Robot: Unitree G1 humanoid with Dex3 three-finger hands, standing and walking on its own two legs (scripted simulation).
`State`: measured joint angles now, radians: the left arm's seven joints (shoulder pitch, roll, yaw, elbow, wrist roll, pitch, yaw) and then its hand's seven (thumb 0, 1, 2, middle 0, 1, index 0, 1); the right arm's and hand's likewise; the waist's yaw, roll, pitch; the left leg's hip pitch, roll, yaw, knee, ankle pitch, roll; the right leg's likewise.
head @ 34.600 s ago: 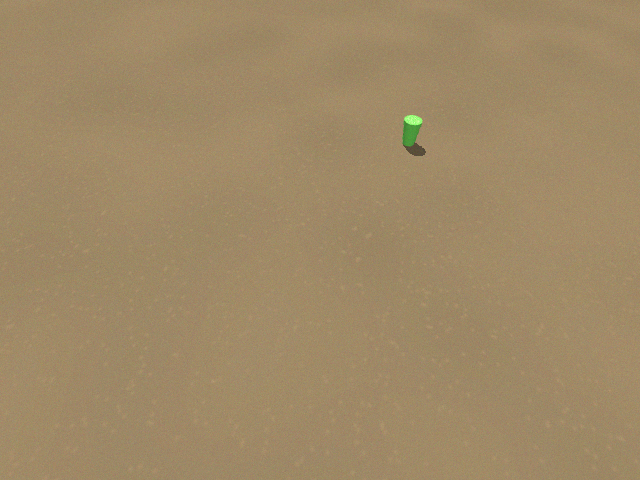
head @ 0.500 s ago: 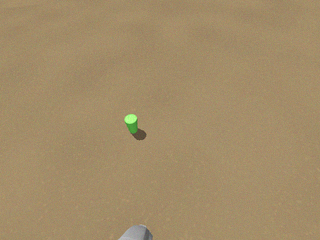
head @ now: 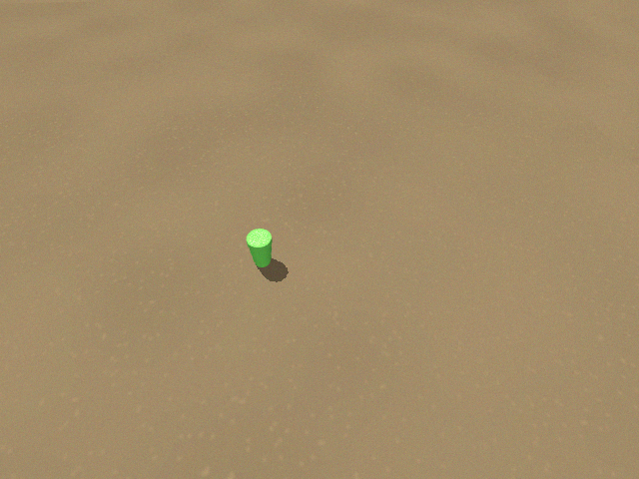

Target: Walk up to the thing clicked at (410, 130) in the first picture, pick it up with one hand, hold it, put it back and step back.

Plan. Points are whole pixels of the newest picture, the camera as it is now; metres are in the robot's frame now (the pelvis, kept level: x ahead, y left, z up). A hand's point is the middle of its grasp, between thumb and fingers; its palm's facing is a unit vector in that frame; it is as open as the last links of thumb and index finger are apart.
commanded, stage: step back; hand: left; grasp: from the side
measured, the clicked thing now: (260, 249) +0.99 +0.25 -0.69
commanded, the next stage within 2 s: stand in 0.48 s
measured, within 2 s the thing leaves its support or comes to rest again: neither
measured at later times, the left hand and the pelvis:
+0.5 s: hand out of the picture +0.13 +0.30 -0.14, palm faces +0.04 -0.93 -0.37, open 7.4 cm; pelvis +0.04 +0.03 +0.01, yaw +1 degrees
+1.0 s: hand out of the picture +0.12 +0.27 -0.13, palm faces +0.00 -0.94 -0.34, open 7.4 cm; pelvis +0.05 +0.02 +0.02, yaw +1 degrees
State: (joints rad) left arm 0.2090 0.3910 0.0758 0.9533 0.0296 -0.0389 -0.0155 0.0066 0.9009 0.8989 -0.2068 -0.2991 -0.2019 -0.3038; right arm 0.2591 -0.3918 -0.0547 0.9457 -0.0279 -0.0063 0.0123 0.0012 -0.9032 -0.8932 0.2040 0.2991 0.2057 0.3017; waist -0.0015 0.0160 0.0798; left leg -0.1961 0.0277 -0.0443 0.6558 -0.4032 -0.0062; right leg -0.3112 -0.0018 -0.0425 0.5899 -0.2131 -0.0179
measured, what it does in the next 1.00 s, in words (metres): steps on the spot: left foot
